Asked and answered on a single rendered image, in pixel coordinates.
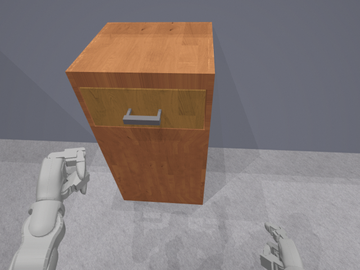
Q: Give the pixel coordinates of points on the handle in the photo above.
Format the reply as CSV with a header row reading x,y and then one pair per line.
x,y
141,120

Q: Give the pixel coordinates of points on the cabinet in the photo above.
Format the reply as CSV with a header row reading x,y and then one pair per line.
x,y
165,165

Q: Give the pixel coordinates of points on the robot left hand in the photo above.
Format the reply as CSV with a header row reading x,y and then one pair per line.
x,y
53,174

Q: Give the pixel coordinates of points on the drawer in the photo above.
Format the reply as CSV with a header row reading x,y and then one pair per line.
x,y
180,108

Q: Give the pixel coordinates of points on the robot right hand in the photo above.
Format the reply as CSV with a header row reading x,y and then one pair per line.
x,y
282,256

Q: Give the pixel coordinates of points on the left robot forearm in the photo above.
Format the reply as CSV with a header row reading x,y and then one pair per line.
x,y
41,235

